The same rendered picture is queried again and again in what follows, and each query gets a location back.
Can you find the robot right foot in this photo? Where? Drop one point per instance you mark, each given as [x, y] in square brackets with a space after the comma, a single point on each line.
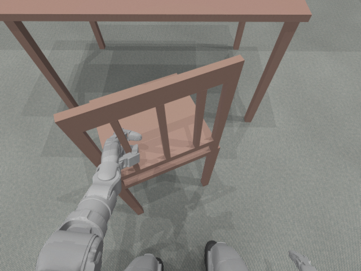
[208, 246]

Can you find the robot left hand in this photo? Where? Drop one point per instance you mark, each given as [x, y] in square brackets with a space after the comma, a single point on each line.
[113, 151]

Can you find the robot left upper arm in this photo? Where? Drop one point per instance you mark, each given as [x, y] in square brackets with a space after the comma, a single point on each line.
[72, 251]

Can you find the robot right hand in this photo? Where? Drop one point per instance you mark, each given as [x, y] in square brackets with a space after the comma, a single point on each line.
[301, 261]

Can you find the table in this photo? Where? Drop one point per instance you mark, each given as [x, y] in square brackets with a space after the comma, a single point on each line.
[291, 12]

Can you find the left robot forearm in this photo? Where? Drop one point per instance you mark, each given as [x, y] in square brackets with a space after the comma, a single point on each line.
[96, 207]

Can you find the chair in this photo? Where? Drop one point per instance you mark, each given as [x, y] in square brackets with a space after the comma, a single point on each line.
[173, 130]

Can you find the right robot thigh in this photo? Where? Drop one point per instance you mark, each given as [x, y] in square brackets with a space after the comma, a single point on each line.
[225, 258]

